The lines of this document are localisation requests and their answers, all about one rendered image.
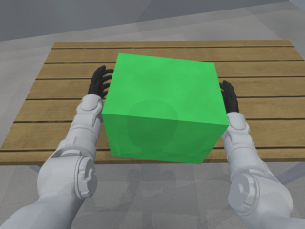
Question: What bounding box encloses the robot right forearm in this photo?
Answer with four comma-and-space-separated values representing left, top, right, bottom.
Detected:
221, 112, 293, 211

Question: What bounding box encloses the table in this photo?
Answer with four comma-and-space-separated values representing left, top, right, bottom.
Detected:
0, 40, 305, 185

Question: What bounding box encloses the left robot hand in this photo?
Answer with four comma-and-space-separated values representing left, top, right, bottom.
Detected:
88, 65, 114, 99

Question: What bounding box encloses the left robot upper arm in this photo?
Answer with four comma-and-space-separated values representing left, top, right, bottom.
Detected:
0, 156, 98, 229

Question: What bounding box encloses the right robot upper arm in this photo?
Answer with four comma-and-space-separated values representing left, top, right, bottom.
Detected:
228, 173, 305, 229

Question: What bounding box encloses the right robot hand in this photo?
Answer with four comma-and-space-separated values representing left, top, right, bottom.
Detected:
219, 80, 239, 114

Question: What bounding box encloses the robot left forearm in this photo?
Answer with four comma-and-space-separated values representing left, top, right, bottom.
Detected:
37, 94, 104, 196

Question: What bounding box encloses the carton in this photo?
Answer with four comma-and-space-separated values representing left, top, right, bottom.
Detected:
101, 53, 230, 164

